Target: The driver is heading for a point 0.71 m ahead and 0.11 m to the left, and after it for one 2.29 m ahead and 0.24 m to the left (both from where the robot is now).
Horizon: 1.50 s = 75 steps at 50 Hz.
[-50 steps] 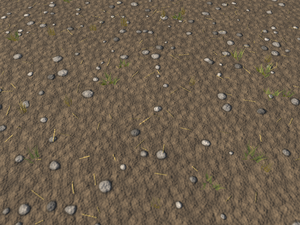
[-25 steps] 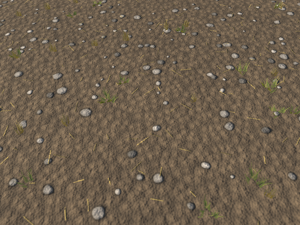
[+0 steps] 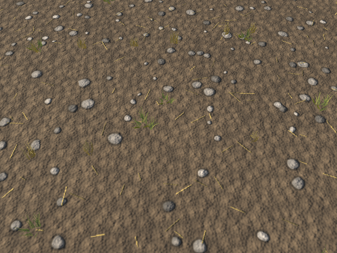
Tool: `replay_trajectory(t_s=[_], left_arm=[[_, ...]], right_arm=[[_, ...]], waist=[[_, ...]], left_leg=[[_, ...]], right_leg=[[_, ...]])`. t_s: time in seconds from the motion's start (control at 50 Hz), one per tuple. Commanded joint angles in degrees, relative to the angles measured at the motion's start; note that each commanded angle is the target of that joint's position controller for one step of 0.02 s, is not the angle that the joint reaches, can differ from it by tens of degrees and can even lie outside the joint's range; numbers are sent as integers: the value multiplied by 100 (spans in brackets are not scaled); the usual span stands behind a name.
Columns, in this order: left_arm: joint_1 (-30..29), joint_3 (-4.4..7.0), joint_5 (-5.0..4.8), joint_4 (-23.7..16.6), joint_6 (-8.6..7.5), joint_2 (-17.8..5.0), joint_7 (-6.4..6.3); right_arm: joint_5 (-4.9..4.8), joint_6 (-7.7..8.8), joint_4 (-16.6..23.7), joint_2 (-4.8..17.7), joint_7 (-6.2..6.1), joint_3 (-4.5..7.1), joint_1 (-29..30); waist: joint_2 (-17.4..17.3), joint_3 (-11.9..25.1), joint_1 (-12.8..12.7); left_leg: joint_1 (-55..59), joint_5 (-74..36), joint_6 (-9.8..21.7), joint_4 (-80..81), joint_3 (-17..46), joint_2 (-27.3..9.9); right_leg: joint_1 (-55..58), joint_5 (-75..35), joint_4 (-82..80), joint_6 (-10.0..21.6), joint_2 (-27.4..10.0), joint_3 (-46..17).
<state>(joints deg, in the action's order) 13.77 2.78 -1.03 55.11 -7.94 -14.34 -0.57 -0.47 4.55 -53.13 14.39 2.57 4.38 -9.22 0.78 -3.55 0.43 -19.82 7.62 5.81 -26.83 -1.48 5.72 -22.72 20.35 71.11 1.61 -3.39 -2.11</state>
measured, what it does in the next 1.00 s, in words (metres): walks ahead, turning left: right foot, then left foot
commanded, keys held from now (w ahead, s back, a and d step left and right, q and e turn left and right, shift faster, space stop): w+q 0.74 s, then w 0.14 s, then e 0.12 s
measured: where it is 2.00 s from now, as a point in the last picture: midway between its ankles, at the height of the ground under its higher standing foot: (129, 204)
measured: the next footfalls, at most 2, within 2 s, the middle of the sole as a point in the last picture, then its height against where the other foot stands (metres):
right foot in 0.36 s outside the picture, level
left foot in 0.88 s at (116, 227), level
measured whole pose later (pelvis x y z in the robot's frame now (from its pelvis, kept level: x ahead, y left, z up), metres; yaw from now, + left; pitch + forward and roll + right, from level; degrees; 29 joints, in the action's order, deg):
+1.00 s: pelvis +0.51 +0.11 +0.00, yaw +30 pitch +2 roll -1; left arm 15.3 3.4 -1.8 50.6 -4.7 -17.4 0.0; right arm 0.2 2.9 -39.6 15.1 1.9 3.3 -7.0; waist 0.8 -3.6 -1.8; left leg -22.7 10.4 3.3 -31.2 -3.0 1.1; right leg -21.6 28.0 68.0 -1.2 -4.8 -0.2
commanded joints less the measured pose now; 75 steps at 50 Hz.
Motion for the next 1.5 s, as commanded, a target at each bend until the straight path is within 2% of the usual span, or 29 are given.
replay_trajectory(t_s=[0.02, 0.1, 0.24, 0.34, 0.36, 0.38, 0.4, 0.42, 0.44, 0.48, 0.56, 0.7, 0.8, 0.84, 0.88, 0.9, 0.92, 0.94, 0.98, 1.06, 1.14, 1.3, 1.36, 1.38, 1.4, 1.42, 1.44, 1.46, 1.5], left_arm=[[153, 216, 87, -461, 0, -671, -85], [-679, 204, 189, -863, 134, -560, -143], [-1888, 116, 52, -1355, 34, -511, 38], [-893, 290, 64, -1241, -122, -1001, 96], [38, 379, 164, -1134, -139, -1312, 53], [702, 503, 251, -981, -43, -1768, 34], [683, 409, 126, -993, 7, -1338, 65], [361, 283, 101, -1130, 40, -868, 58], [60, 232, 138, -1183, 85, -744, 54], [-274, 166, 210, -1136, 112, -572, 68], [-238, 254, 138, -995, 46, -744, 76], [17, 361, 97, -877, 156, -1057, -2], [456, 418, -48, -673, 317, -1277, 19], [412, 446, -85, -638, 375, -1455, 8], [398, 329, -22, -650, 397, -1261, -31], [788, 94, 186, -920, 301, -597, 32], [834, 57, 38, -796, 141, -694, 84], [303, 200, -209, -873, 127, -1125, 106], [89, 181, -94, -840, 201, -958, 37], [701, 212, -35, -584, 589, -707, -45], [205, 193, 48, -850, 624, -587, -50], [-564, 213, 62, -1502, 718, -609, 248], [-198, 289, 44, -1561, 702, -673, 325], [220, 407, 88, -1498, 671, -967, 269], [582, 605, 152, -1548, 667, -1700, 123], [643, 597, 273, -1624, 668, -1893, 115], [502, 481, 220, -1732, 648, -1493, 164], [114, 444, 148, -1808, 628, -1335, 153], [-406, 380, -3, -1900, 711, -1087, 67]], right_arm=[[26, 114, 445, 584, -56, 73, 138], [-19, 102, 421, 937, -252, 158, -399], [-116, -36, 349, 893, -346, 167, -1093], [-54, -124, 562, 802, -393, 150, -963], [12, -96, 708, 502, -353, 36, -882], [-133, -21, 857, 129, -339, -65, -1624], [-221, -4, 831, 586, -338, -28, -1741], [-219, -36, 866, 1012, -342, 82, -1276], [-162, -73, 943, 1006, -355, 101, -895], [-92, -118, 1063, 831, -324, 144, -671], [-121, -260, 1315, 469, -261, 87, -539], [-92, -203, 1733, 342, -61, -11, 482], [-89, -209, 2080, 388, 56, -21, 1044], [-45, -216, 2035, 621, 52, 95, 627], [-58, -246, 1514, 1206, -60, 413, -1120], [37, -248, 1437, 1878, -161, 516, -1506], [82, -215, 1588, 1679, -165, 386, -1488], [135, -164, 1556, 1310, -113, 248, -1189], [72, -80, 1453, 875, -90, 133, -535], [194, 70, 1316, 685, -114, 93, 87], [195, 30, 1161, 727, -338, 95, 267], [20, -350, 936, 1019, -498, 197, 24], [-106, -459, 969, 1053, -562, 222, 175], [-89, -454, 911, 985, -566, 212, -55], [132, -396, 1103, 781, -536, 139, -66], [259, -362, 1295, 530, -469, 43, -55], [116, -362, 1179, 777, -388, 101, 143], [-29, -380, 1226, 807, -370, 118, 303], [70, -467, 1156, 867, -485, 173, 364]], waist=[[-176, 543, -224], [-300, 197, -36], [-536, 213, 428], [-733, 763, -231], [-322, 1582, -643], [1373, 2391, -424], [1611, 2339, -408], [898, 1540, -527], [397, 1022, -473], [399, 489, -212], [411, 336, -89], [242, 125, -394], [280, -83, -445], [474, 268, -65], [241, 1224, 835], [-1164, 1884, 545], [-1145, 2864, 563], [-585, 2224, 660], [-308, 1143, 232], [-565, 886, -346], [-616, 659, -298], [-584, 528, 58], [-528, 662, -207], [-157, 948, -367], [1091, 1364, -376], [1704, 2006, -234], [778, 2210, -445], [535, 1708, -313], [178, 1064, -69]], left_leg=[[859, -436, 1125, 1604, 2147, -1554], [332, -570, 1050, 1794, 1716, -1321], [764, -148, 625, 1208, 1868, -1208], [1196, -864, 321, -252, 2350, -1123], [540, -477, 127, -1719, 1922, -772], [-1530, 1825, -292, -3615, 1064, 83], [-2409, 2648, -336, -4584, 1144, -331], [-2668, 2160, -365, -4884, 1168, -592], [-2522, 1695, -409, -4825, 955, -807], [-2146, 1208, -413, -4328, 917, -1119], [-2120, 795, -504, -3721, 739, -1325], [-1938, -892, -494, -1705, 279, -1217], [-1716, -111, -192, -951, -32, -946], [-815, 391, 54, -744, -290, -568], [2007, -299, 397, -386, -72, -433], [4193, -626, 1194, -352, 2602, -2118], [4370, -1493, 1756, 481, 4452, -3056], [3767, -2667, 1475, 420, 3254, -2868], [2217, -3293, 966, 450, 1576, -2282], [707, -3561, 821, 1170, 441, -1979], [809, -3315, 671, 1328, -300, -1855], [1785, -2909, 571, 690, -418, -2315], [1796, -3289, 225, -338, -575, -2194], [1505, -3020, -124, -1242, -794, -1792], [162, -855, -622, -2906, -995, -1181], [-1382, 3316, -895, -4364, -280, -139], [-1563, 3265, -811, -4850, 626, -406], [-1816, 2797, -734, -4784, 630, -550], [-1735, 2036, -788, -4045, 592, -762]], right_leg=[[-1018, -248, -493, -53, -472, -316], [-1212, -1366, -2093, -401, -330, -109], [-623, -2640, -4232, -387, 201, -134], [929, -1729, -4801, 33, 216, -151], [2434, -1587, -4555, 403, -608, -839], [4507, -659, -4885, 1296, -1965, -3258], [4557, 360, -5220, 1393, -2266, -4304], [3876, 440, -5315, 1123, -1988, -3439], [3084, -157, -5407, 918, -1704, -2557], [2033, -1128, -5731, 785, -1282, -1572], [1652, -1838, -6215, 949, -1225, -644], [1931, -2448, -6302, 758, -1073, 719], [2602, -3168, -5928, 647, -1382, 947], [2723, -5009, -5103, 557, -1393, 1117], [1496, -4822, -2869, 209, -1001, 1447], [-984, -793, -560, -211, -219, 1403], [-1504, 1663, 604, -277, 310, 161], [-1778, 1387, 866, -255, 54, -215], [-1641, 760, 34, -250, -352, -137], [-514, -194, -478, -421, -327, -145], [-761, -1255, -1651, -505, -313, -68], [-920, -855, -3042, -230, -137, 376], [-217, -1030, -3987, 93, 195, 678], [661, -2367, -4548, 318, 282, 468], [1949, -5452, -4423, 888, -833, -1139], [2960, -6188, -4601, 2167, -1934, -3101], [2857, -5411, -4741, 2086, -1790, -2737], [2398, -4628, -4803, 1787, -1516, -2159], [1485, -3156, -5073, 1301, -1022, -1647]])
Keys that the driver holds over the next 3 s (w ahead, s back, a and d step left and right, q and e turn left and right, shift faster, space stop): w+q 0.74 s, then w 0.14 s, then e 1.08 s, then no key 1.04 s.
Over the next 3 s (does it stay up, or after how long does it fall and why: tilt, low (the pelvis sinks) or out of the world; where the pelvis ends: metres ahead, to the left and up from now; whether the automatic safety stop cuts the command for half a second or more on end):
stays up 0.65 0.18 0.00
